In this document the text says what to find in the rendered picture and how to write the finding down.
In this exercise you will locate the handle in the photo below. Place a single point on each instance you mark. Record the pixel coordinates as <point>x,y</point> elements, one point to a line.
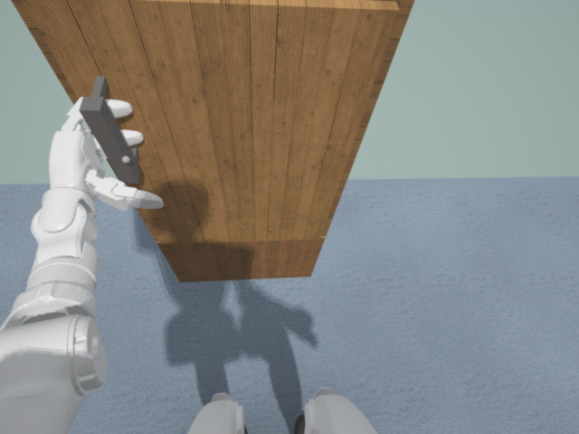
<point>103,126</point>

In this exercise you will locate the right robot thigh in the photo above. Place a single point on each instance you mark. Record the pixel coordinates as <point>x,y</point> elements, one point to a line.
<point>334,414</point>

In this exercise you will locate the left robot shin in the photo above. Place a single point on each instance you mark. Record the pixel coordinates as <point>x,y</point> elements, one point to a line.
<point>221,396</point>

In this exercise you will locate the cupboard door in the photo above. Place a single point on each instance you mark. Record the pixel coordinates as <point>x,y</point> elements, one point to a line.
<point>248,108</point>

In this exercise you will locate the robot left hand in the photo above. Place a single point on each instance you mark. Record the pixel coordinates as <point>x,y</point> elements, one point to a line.
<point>72,156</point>

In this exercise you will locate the left robot forearm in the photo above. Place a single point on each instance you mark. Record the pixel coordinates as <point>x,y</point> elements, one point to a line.
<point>65,270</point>

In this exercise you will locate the left robot upper arm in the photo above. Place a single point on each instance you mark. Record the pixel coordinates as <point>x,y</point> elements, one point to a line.
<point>46,369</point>

